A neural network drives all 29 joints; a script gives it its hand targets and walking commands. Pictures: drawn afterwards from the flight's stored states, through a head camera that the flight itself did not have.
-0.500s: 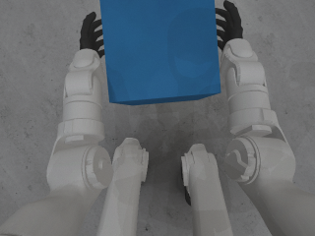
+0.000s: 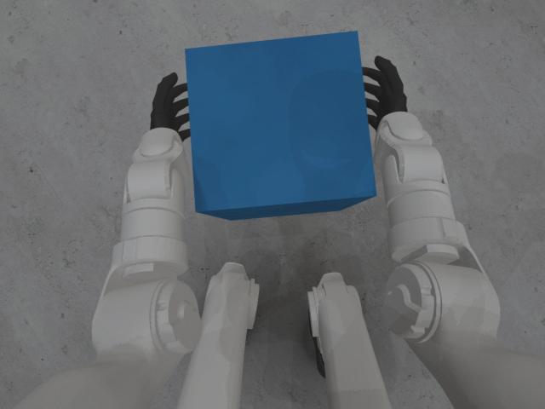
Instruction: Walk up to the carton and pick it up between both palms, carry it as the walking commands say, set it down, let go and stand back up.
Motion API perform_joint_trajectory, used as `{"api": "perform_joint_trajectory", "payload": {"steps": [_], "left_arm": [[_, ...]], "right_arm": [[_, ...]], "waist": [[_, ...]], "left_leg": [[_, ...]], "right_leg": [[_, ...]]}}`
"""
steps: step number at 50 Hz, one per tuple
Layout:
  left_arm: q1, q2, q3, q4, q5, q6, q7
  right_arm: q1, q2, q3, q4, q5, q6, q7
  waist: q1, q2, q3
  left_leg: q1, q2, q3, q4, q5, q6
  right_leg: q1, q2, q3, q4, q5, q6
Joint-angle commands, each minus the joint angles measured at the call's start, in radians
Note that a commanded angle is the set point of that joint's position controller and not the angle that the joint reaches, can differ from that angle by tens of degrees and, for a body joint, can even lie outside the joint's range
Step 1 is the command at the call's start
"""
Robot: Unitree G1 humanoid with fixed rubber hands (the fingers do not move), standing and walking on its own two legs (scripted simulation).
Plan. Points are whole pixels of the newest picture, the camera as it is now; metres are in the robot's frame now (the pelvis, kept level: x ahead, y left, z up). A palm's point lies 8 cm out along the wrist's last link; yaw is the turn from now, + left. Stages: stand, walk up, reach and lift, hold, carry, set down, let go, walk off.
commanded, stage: reach and lift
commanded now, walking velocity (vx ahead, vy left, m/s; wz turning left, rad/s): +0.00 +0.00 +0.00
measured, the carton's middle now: (279, 147) +0.48 +0.03 -0.14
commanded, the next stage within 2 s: none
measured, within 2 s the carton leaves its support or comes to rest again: neither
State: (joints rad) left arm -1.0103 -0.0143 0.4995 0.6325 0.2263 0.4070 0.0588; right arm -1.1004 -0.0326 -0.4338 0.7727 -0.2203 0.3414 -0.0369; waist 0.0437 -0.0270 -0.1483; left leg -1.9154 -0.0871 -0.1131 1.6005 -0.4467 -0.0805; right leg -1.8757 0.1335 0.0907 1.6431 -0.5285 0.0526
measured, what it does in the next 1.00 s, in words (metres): rises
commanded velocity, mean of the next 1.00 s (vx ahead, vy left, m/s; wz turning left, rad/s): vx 0.00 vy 0.00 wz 0.00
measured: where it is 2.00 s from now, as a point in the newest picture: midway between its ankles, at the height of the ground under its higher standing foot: (276, 341)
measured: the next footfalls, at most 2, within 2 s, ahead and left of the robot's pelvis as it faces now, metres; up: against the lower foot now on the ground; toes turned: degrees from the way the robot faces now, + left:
none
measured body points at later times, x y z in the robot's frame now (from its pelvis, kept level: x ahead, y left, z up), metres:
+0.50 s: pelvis +0.02 +0.00 +0.06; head +0.24 +0.01 +0.45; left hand +0.46 +0.18 -0.01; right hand +0.50 -0.12 +0.00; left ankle +0.11 +0.14 -0.50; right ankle +0.08 -0.12 -0.50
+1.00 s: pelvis +0.04 +0.00 +0.13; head +0.22 +0.01 +0.54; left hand +0.44 +0.18 +0.07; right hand +0.48 -0.12 +0.07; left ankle +0.11 +0.14 -0.50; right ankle +0.08 -0.12 -0.50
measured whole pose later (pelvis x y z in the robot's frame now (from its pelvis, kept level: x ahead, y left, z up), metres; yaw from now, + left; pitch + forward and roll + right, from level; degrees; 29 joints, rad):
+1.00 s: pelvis +0.04 +0.00 +0.13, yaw +0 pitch +33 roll +0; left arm -0.67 -0.12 0.46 0.55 0.26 0.37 0.04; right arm -0.74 0.07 -0.40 0.68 -0.23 0.30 -0.01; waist 0.04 -0.03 -0.18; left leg -1.34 -0.08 -0.14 1.15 -0.38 -0.06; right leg -1.30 0.11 0.13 1.18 -0.45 0.03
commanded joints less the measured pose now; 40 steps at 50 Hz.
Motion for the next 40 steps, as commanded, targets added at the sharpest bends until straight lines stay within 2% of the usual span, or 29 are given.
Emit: {"api": "perform_joint_trajectory", "payload": {"steps": [1, 40], "left_arm": [[-0.712, -1.006, -0.552, -0.007, -0.171, -0.043, -0.252], [-0.384, -1.117, -0.616, -0.024, -0.127, -0.074, -0.265]], "right_arm": [[-0.556, 1.070, 0.457, 0.065, 0.139, 0.005, 0.252], [-0.246, 1.155, 0.525, 0.010, 0.109, -0.035, 0.258]], "waist": [[0.022, -0.002, -1.029], [0.012, 0.005, -0.845]], "left_leg": [[0.716, -0.073, 0.210, -0.131, 0.278, 0.017], [1.044, -0.070, 0.146, -0.458, 0.336, 0.029]], "right_leg": [[0.465, 0.058, -0.159, -0.214, 0.227, -0.021], [0.802, 0.044, -0.096, -0.538, 0.307, -0.032]]}}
